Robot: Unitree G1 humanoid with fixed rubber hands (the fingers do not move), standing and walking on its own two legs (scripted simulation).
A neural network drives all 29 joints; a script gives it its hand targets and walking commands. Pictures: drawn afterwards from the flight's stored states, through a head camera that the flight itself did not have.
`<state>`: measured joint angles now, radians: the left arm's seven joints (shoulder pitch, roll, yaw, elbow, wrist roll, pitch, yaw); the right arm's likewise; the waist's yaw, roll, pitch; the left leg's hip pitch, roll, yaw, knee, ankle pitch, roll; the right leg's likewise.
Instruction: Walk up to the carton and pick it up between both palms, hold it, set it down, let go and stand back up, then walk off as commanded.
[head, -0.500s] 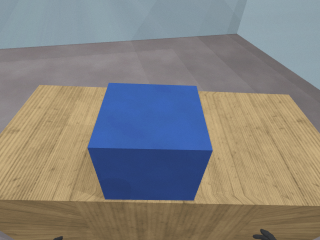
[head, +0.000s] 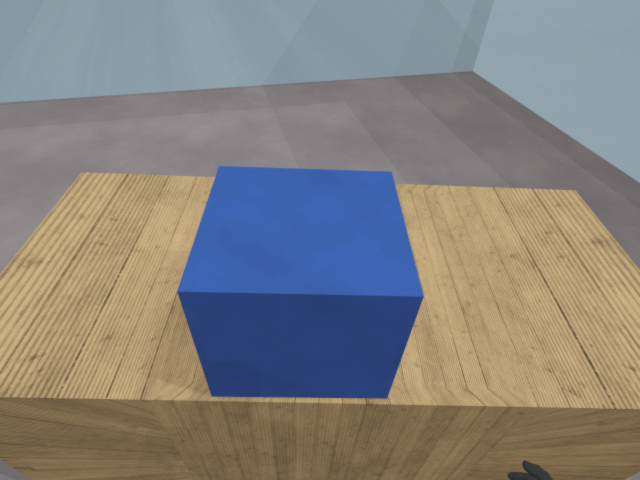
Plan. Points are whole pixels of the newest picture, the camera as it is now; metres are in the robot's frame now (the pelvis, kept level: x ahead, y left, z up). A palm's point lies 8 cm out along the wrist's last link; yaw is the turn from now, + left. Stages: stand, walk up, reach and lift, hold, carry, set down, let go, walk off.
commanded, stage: walk off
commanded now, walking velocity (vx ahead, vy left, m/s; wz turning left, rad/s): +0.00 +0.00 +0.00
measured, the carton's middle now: (303, 282) +0.47 +0.03 -0.04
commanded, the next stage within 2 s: none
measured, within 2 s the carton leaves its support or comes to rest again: neither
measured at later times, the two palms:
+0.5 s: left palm out of the picture -0.03 +0.25 -0.11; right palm out of the picture +0.03 -0.36 -0.13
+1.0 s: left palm out of the picture -0.12 +0.32 -0.15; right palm out of the picture -0.16 -0.30 -0.11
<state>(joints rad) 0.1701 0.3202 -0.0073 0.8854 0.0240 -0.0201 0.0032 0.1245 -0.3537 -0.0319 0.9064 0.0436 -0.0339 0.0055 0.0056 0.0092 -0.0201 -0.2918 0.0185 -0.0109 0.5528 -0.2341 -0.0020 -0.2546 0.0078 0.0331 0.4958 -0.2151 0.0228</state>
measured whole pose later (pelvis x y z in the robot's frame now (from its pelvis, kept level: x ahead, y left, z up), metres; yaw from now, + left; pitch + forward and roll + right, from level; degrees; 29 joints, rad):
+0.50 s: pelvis -0.08 -0.05 -0.02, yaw -1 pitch -6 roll +2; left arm 0.23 0.34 0.03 0.89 0.03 0.03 0.00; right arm 0.12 -0.42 -0.05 0.91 0.04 0.06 -0.03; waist 0.05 0.02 0.17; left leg -0.41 -0.11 -0.15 0.98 -0.46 0.00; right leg -0.30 0.04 0.02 0.73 -0.32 -0.06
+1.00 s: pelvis -0.22 +0.03 -0.04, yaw +4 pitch -11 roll -3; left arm 0.15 0.35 0.06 0.83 0.03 0.06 0.01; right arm 0.24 -0.41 -0.05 0.91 0.04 0.07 0.00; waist -0.02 -0.03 0.20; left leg -0.23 -0.07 -0.04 0.88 -0.45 0.08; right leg -0.43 0.05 0.06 0.91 -0.36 -0.02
